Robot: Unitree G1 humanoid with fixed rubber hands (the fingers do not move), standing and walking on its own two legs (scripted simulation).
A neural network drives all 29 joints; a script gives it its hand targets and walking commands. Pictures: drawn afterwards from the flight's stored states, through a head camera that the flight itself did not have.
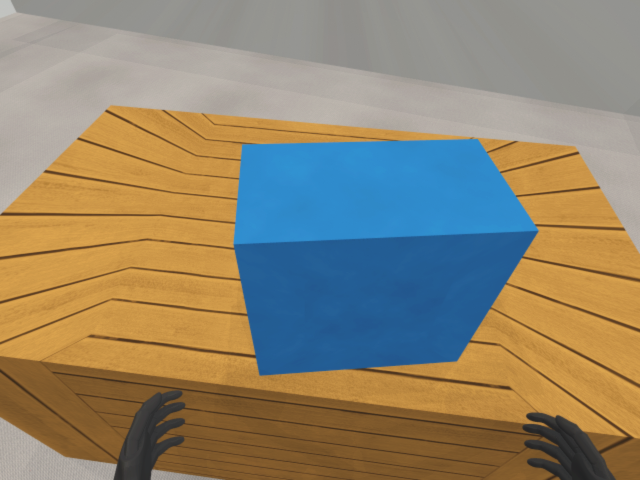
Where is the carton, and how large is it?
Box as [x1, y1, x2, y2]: [233, 139, 538, 375]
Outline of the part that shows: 477,139 242,144 233,244 260,375 457,360 538,230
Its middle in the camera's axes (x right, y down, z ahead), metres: +0.06 +0.03 +0.56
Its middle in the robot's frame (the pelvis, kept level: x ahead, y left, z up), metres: +0.41 -0.02 +0.04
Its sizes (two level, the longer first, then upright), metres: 0.316 0.176 0.299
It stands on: a pedestal, 0.68 m high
